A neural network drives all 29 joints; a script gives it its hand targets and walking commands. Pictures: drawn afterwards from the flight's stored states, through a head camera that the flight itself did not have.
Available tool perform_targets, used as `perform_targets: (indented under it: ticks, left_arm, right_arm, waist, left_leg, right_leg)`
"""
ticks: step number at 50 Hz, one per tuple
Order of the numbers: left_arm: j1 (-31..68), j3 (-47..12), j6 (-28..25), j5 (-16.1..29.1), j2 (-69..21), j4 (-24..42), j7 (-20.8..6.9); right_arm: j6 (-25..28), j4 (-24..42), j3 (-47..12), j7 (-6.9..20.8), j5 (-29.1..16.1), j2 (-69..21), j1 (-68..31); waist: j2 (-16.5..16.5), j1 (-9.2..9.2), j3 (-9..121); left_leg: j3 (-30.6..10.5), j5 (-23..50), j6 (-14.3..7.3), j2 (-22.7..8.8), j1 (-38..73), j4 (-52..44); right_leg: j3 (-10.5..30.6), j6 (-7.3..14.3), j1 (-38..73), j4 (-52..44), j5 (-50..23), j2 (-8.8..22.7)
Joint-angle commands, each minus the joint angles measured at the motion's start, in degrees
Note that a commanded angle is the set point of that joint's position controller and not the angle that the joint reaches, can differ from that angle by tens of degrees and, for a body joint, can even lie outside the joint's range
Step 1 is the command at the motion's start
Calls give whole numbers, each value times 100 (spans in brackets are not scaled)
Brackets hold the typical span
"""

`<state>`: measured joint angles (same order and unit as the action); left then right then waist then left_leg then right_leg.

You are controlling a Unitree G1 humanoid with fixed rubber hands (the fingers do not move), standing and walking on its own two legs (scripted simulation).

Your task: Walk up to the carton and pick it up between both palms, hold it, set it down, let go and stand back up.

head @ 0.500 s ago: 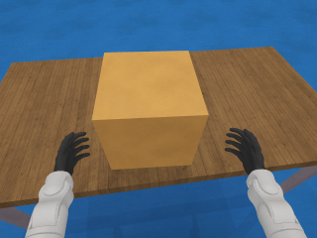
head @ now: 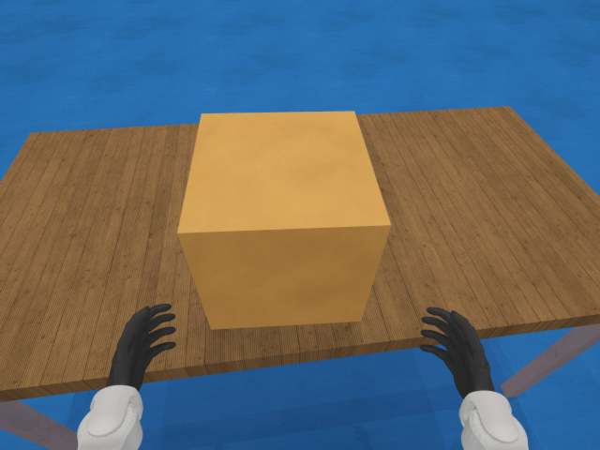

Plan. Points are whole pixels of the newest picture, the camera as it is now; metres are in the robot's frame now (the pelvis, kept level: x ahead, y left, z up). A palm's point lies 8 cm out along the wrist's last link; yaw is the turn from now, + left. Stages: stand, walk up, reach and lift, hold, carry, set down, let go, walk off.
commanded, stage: set down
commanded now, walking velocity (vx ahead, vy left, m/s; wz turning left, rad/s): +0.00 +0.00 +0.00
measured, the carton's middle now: (283, 219) +0.47 +0.08 +0.01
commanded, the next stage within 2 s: let go in 0.74 s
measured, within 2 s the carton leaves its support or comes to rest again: neither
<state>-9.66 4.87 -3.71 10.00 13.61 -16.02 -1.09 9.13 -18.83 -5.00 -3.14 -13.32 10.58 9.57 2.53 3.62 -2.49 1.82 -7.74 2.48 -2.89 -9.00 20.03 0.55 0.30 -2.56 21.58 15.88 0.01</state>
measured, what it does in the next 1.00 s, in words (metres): stands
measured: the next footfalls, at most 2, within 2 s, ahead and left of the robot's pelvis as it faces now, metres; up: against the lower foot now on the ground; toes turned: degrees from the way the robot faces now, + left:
none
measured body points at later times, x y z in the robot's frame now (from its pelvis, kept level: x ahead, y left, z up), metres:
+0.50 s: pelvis +0.01 +0.01 +0.00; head +0.00 +0.02 +0.45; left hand +0.20 +0.24 -0.05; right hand +0.21 -0.20 -0.05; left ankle +0.03 +0.15 -0.74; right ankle -0.04 -0.11 -0.74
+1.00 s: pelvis +0.02 +0.00 +0.00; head +0.01 -0.03 +0.45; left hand +0.21 +0.24 -0.04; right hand +0.20 -0.21 -0.10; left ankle +0.03 +0.15 -0.74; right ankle -0.04 -0.11 -0.74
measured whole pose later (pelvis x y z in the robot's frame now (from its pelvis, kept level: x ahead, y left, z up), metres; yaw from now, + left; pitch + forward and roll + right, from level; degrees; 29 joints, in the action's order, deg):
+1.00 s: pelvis +0.02 +0.00 +0.00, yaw +0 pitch -6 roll +1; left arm -9.4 2.6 4.3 1.0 10.8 -27.0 -4.0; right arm 10.6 -41.4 -1.3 -3.3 1.4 10.4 9.8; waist -3.4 1.8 -4.0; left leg 1.6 -10.5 2.4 -2.2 -4.3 20.8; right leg 0.4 0.1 2.6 21.4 18.1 0.7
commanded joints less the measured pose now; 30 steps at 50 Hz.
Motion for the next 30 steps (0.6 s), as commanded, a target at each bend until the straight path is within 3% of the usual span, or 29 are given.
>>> perform_targets:
  ticks: [1, 3, 5, 8, 9, 10, 11, 12, 13, 14, 16, 18, 19, 20, 22, 25, 27, 30]
  left_arm:
    - [251, 125, -676, -194, 611, 382, -39]
    - [516, 35, -636, -149, 724, 555, -11]
    - [704, -51, -692, -68, 768, 1007, 173]
    - [855, -314, -658, 30, 776, 715, 289]
    - [646, -326, -554, -45, 679, 393, 280]
    - [755, -274, -614, -23, 745, 824, 334]
    - [669, -299, -635, -25, 732, 683, 362]
    - [500, -301, -453, -123, 676, 35, 283]
    - [778, -232, -501, -57, 764, 651, 329]
    - [582, -290, -555, -50, 707, 796, 406]
    - [381, -214, -310, -276, 631, 94, 318]
    - [35, -106, -85, -474, 532, -70, 200]
    - [-196, -95, -34, -536, 391, 178, 201]
    - [-200, -160, 57, -591, 332, -122, 146]
    - [-224, -45, 150, -742, 291, -88, 113]
    - [-167, -71, 10, -652, 296, 590, 232]
    - [-241, -87, 54, -722, 339, 135, 170]
    - [-230, -73, 131, -744, 377, 64, 141]
  right_arm:
    - [830, 230, 195, 49, 150, 571, -341]
    - [840, 288, 375, 68, 292, 580, -458]
    - [912, 597, 478, 140, 304, 546, -605]
    - [799, 496, 571, 180, 485, 443, -683]
    - [713, 160, 467, 201, 568, 370, -506]
    - [730, 405, 528, 236, 451, 448, -572]
    - [716, 367, 476, 240, 418, 435, -529]
    - [582, -129, 418, 210, 560, 412, -439]
    - [630, 381, 534, 217, 452, 517, -636]
    - [652, 377, 505, 258, 322, 550, -481]
    - [558, -138, 448, 232, 473, 583, -439]
    - [487, -456, 391, 194, 493, 534, -86]
    - [559, -410, 410, 210, 455, 585, 72]
    - [543, -656, 416, 219, 514, 650, 18]
    - [540, -730, 439, 214, 562, 747, -14]
    - [706, -170, 528, 244, 513, 750, -144]
    - [704, -430, 420, 215, 620, 653, -30]
    - [737, -374, 411, 204, 705, 607, -67]
  waist:
    - [-352, -28, 614]
    - [-413, -95, 576]
    - [-497, -16, 604]
    - [-391, -169, 279]
    - [-445, -150, 149]
    - [-469, -62, 370]
    - [-367, -57, 290]
    - [-382, -138, -23]
    - [-479, -4, 477]
    - [-456, 2, 521]
    - [-425, -64, 328]
    - [-443, -84, 362]
    - [-541, -35, 593]
    - [-412, -107, 415]
    - [-400, -62, 336]
    - [-207, -12, 488]
    - [-144, -96, 234]
    - [-107, -74, 331]
  left_leg:
    - [105, 1700, 35, 482, 1710, 236]
    - [142, 1431, 41, 447, 1720, 204]
    - [141, 1238, 24, 389, 1631, 164]
    - [173, 535, -80, 348, 1413, 55]
    - [168, 524, -61, 331, 1433, 50]
    - [138, 647, -52, 317, 1474, 63]
    - [144, 669, -78, 328, 1437, 100]
    - [156, 521, -65, 341, 1428, 65]
    - [148, 597, -48, 302, 1463, 52]
    - [114, 829, -32, 306, 1446, 112]
    - [158, 981, 5, 329, 1582, 102]
    - [213, 1280, 7, 380, 1842, 119]
    - [169, 1638, 78, 376, 1999, 168]
    - [170, 1652, 75, 393, 2018, 174]
    - [184, 1801, 100, 401, 2066, 156]
    - [153, 2095, 66, 393, 1984, 233]
    - [206, 1955, 36, 412, 1979, 204]
    - [244, 1764, -10, 409, 1941, 152]
  right_leg:
    - [4, -74, -1300, -736, -1320, -61]
    - [-63, -9, -1526, -829, -670, -78]
    - [-101, 25, -1653, -791, -354, -119]
    - [-53, -17, -1736, -779, -51, -34]
    - [-37, 15, -1703, -793, -42, -16]
    - [-50, -6, -1645, -735, -111, -34]
    - [4, -13, -1624, -732, -164, -17]
    - [38, 5, -1660, -805, -98, 16]
    - [-1, -10, -1577, -734, -123, -6]
    - [3, -4, -1434, -672, -308, -39]
    - [7, 17, -1449, -772, -459, -75]
    - [18, -19, -1416, -837, -782, -82]
    - [-32, 4, -1314, -802, -1048, -133]
    - [-63, 0, -1371, -851, -1047, -161]
    - [-109, -17, -1327, -867, -1148, -195]
    - [-164, -72, -1206, -807, -1438, -244]
    - [-129, -96, -1267, -884, -1533, -193]
    - [-100, -105, -1258, -889, -1490, -168]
